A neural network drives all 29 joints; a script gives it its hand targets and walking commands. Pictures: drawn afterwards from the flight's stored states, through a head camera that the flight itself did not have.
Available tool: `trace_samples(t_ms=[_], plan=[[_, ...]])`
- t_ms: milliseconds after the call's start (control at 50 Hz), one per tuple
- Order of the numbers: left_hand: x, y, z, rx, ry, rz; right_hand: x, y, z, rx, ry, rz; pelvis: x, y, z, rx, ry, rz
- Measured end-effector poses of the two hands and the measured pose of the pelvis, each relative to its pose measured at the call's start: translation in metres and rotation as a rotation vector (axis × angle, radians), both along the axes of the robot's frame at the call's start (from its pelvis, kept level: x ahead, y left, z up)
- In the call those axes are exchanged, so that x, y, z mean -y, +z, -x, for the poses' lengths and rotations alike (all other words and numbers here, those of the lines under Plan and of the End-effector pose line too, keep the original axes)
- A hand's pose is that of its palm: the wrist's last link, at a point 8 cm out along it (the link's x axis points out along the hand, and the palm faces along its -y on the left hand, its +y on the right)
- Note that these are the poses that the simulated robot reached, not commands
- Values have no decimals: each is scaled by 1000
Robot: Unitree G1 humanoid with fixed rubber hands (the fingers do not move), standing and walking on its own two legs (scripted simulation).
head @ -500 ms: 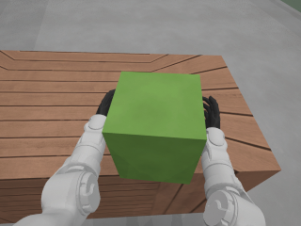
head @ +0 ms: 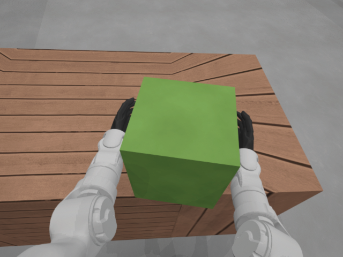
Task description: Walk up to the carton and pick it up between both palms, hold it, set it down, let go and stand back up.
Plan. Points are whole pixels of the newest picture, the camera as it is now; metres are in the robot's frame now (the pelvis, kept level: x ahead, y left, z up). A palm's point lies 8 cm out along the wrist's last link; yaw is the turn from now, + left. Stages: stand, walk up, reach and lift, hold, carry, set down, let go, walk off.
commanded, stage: set down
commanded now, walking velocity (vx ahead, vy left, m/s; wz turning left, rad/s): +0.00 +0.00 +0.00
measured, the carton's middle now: (180, 147) +0.38 -0.02 +0.02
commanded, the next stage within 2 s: none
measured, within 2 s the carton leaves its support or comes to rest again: neither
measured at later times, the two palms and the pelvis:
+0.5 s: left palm (114, 131) +0.42 +0.15 +0.02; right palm (242, 149) +0.37 -0.17 +0.02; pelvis +0.00 +0.00 +0.00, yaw -1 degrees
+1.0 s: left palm (99, 138) +0.39 +0.18 +0.03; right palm (250, 165) +0.33 -0.18 +0.03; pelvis -0.03 +0.00 +0.00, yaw -1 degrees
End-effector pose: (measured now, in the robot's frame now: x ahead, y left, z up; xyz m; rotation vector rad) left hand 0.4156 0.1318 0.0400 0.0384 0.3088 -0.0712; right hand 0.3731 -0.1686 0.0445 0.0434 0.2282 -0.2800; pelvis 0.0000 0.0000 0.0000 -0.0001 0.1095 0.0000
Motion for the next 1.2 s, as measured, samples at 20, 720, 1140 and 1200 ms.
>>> trace_samples(t_ms=[20, 720, 1140, 1200], plan=[[0, 0, 0, 1, 0, -1, 0, 0, 0, 0, 0, 0, 0, 0, 0, 0, 0, 0], [-36, -11, 4, -1, 83, -32, 20, -11, 9, -89, 44, 102, 2, -3, 11, -159, -13, 13], [-55, -19, 50, 23, 62, -38, 18, -26, 68, -109, 31, 85, -7, -3, 37, -123, -15, 25], [-57, -22, 57, 29, 66, -26, 19, -23, 72, -100, 26, 80, -8, -3, 39, -120, -15, 26]])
